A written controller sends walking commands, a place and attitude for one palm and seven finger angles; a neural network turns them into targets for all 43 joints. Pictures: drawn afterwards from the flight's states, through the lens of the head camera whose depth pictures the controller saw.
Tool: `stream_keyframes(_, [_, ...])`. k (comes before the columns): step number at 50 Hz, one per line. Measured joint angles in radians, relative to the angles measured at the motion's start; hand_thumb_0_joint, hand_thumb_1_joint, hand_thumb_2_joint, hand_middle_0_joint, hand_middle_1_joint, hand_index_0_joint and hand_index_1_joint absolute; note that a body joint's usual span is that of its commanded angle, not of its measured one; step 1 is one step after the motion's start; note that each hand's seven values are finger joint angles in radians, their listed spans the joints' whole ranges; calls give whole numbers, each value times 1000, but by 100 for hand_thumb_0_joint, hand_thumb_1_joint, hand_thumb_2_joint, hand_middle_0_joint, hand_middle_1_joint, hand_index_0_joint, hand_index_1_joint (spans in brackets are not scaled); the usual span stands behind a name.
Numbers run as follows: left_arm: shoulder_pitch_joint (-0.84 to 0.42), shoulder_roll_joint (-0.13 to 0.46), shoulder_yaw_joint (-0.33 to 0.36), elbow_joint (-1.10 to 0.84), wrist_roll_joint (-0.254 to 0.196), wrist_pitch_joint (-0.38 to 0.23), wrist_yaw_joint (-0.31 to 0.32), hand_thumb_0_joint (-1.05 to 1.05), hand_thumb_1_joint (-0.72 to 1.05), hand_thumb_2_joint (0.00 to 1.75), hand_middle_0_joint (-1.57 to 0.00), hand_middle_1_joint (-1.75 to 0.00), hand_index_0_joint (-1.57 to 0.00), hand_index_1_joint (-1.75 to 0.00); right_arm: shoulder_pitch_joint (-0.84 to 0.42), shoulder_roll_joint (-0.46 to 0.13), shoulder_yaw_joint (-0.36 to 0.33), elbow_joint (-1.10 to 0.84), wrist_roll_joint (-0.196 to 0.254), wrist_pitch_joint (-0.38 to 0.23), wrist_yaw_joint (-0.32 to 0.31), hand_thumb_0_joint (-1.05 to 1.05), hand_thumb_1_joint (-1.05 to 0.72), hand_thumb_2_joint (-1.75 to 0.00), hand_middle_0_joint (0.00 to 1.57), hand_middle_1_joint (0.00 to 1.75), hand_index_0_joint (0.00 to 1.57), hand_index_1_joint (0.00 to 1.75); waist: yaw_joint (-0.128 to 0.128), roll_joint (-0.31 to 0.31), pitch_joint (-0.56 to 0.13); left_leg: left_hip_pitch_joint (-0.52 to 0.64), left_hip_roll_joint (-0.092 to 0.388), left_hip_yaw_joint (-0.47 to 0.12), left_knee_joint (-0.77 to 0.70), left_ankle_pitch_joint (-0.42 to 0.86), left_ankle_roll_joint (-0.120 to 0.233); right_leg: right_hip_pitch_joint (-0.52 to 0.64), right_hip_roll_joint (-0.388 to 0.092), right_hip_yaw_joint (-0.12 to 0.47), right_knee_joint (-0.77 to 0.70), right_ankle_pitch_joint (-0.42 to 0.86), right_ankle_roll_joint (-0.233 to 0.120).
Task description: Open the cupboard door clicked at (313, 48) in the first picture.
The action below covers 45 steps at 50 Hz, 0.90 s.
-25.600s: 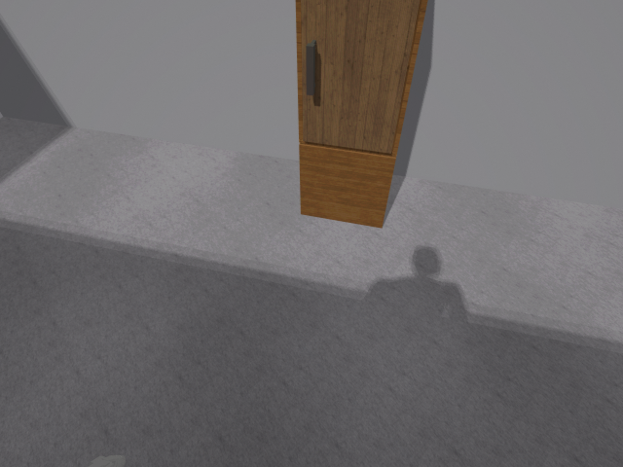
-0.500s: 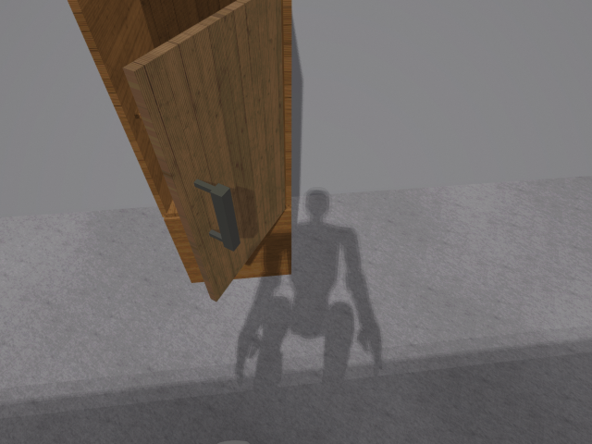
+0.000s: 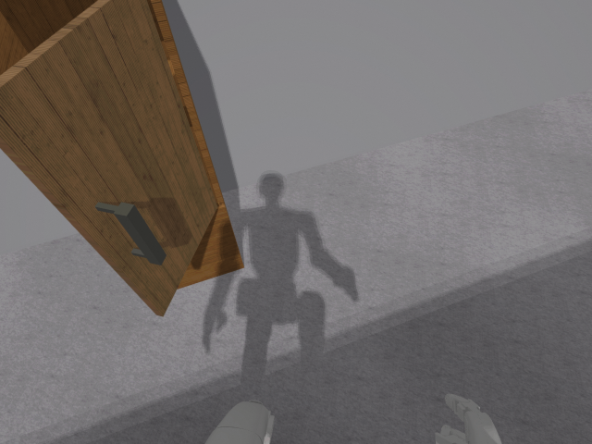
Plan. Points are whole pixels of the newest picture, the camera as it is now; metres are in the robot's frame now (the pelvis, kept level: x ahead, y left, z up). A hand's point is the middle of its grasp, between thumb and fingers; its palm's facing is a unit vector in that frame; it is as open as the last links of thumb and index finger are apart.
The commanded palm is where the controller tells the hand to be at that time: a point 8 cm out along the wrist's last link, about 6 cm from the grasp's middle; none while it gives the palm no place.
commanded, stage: walk to a spot facing it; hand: left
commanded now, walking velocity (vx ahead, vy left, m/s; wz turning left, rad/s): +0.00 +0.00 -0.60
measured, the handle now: (132, 234) +0.41 +0.35 -0.05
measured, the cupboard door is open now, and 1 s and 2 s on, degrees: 56 56 56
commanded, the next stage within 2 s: none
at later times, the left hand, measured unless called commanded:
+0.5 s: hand (174, 388) +0.20 +0.24 -0.17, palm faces -0.27 -0.93 -0.26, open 7.4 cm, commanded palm none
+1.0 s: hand (265, 352) +0.27 +0.10 -0.18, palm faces -0.57 -0.81 -0.16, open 7.4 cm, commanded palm none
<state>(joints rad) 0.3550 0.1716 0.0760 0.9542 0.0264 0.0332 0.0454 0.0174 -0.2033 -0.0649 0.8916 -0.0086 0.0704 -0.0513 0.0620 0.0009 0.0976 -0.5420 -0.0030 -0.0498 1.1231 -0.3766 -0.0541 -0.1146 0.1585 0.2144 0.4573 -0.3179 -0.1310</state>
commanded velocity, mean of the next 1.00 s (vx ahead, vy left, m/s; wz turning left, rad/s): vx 0.13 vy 0.00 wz -0.60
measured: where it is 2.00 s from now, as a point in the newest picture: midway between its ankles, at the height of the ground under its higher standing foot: (425, 397)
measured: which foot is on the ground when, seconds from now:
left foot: up 0.00-0.26, down 0.28-0.66, up 0.68-0.98, down 1.00-1.00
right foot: down 0.00-0.28, up 0.30-0.64, down 0.66-1.00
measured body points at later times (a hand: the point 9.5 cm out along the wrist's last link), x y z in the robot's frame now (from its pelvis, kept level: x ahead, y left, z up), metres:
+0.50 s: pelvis +0.05 +0.04 +0.00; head +0.12 +0.04 +0.44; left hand +0.21 +0.29 -0.15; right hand +0.05 -0.22 -0.13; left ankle +0.08 +0.16 -0.74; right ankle -0.01 -0.09 -0.67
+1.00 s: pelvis +0.12 -0.02 -0.01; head +0.15 -0.02 +0.44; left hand +0.30 +0.14 -0.16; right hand +0.02 -0.26 -0.14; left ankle +0.21 +0.06 -0.74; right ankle +0.02 -0.10 -0.74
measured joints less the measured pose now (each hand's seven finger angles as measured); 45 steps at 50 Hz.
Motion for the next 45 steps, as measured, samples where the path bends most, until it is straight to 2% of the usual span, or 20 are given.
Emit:
stream_keyframes(9, [20,18,1,-28,8,2,-3,0,91,90,-21,-30,-20,-30,-30,26,16,-62,9,-9,7,1,-90,-90,19,30,20,30,32,-39,8,21,-28,-13,-139,-28,13,17,29,103,-5,-9,11])
stream_keyframes(11, [19,29,4,-29,9,4,-5,0,91,90,-21,-30,-20,-30,-24,34,20,-75,12,-17,9,1,-90,-90,20,30,20,30,29,-52,6,53,-35,-11,-226,-26,18,19,31,126,4,-20,17])
stream_keyframes(13, [20,43,8,-28,3,7,-8,0,90,90,-21,-30,-20,-30,-7,40,28,-89,14,-31,8,1,-90,-90,20,30,20,30,14,-61,-3,121,-38,-6,-397,48,28,9,38,143,41,-47,27])
stream_keyframes(14, [26,45,10,-30,-4,7,-10,0,90,90,-21,-30,-20,-30,10,33,35,-102,11,-42,8,1,-90,-90,20,30,20,30,6,-41,-20,165,-13,-18,-496,140,57,-22,64,130,98,-65,45])
stream_keyframes(15, [20,50,12,-29,-9,7,-15,0,90,90,-21,-30,-20,-30,23,27,36,-109,6,-55,5,1,-90,-90,20,30,21,30,1,-31,-28,177,2,-15,-519,127,70,-79,66,73,214,-129,78])
stream_keyframes(18, [-42,86,20,-37,-1,10,-29,1,91,90,-21,-30,-20,-30,59,30,52,-110,-11,-64,3,1,-90,-90,20,30,21,30,1,-59,6,193,9,44,-492,59,69,-241,-14,-75,564,-237,141])
stream_keyframes(21, [-111,108,26,-62,-1,20,-49,1,91,90,-20,-30,-20,-30,116,21,61,-90,-21,-64,3,1,-90,-90,20,30,21,30,-13,-46,26,230,35,73,-541,74,60,-347,-93,-162,700,-211,166])
stream_keyframes(23, [-150,117,26,-81,-2,26,-60,1,91,90,-20,-30,-20,-30,154,12,60,-66,-24,-59,5,1,-90,-90,20,30,21,30,-23,-33,32,255,56,94,-574,86,60,-380,-137,-196,670,-178,173])
stream_keyframes(26, [-204,124,22,-99,-1,30,-72,1,91,90,-20,-30,-20,-30,207,-8,51,-31,-26,-53,11,1,-90,-90,20,30,21,30,-45,-12,35,281,84,130,-598,87,53,-381,-179,-228,536,-134,172])
stream_keyframes(30, [-266,125,12,-106,-1,29,-79,1,91,90,-20,-30,-20,-30,265,-39,33,3,-27,-48,17,1,-90,-90,20,30,21,30,-86,11,37,296,118,178,-577,59,33,-323,-189,-258,347,-98,154])
stream_keyframes(33, [-287,124,-3,-116,-1,11,-84,0,91,90,-20,-30,-20,-30,317,-65,22,18,-22,-42,25,1,-90,-90,20,30,21,30,-105,21,19,281,144,209,-490,0,8,-218,-181,-278,146,3,122])
stream_keyframes(35, [-293,111,-12,-115,-2,-10,-73,0,91,90,-20,-30,-20,-30,315,-83,17,40,-15,-22,29,1,-90,-90,20,30,20,30,-114,36,20,220,142,172,-297,-145,1,-228,-165,-265,176,27,113])
stream_keyframes(36, [-291,101,-18,-113,-3,-13,-67,0,91,90,-20,-30,-20,-30,310,-89,13,50,-13,-12,30,1,-90,-90,20,30,20,30,-118,39,20,185,129,145,-198,-175,2,-222,-159,-257,185,12,108])
stream_keyframes(38, [-274,80,-26,-106,-4,-12,-58,0,91,90,-20,-30,-20,-30,300,-90,8,61,-13,-7,35,1,-91,-90,19,30,20,30,-121,37,12,131,111,120,-77,-153,0,-191,-149,-239,159,2,102])
stream_keyframes(41, [-235,53,-35,-85,-1,-18,-56,0,91,90,-20,-30,-20,-30,283,-74,5,53,-16,-18,46,1,-91,-90,19,30,20,30,-119,21,-9,88,99,116,-77,-70,-9,-142,-139,-208,90,24,98])
stream_keyframes(45, [-178,29,-38,-51,2,-24,-68,0,91,90,-21,-30,-20,-30,260,-38,8,23,-16,-44,57,1,-91,-90,19,30,20,30,-102,-4,-34,93,81,115,-236,-21,-10,-101,-130,-163,41,29,94])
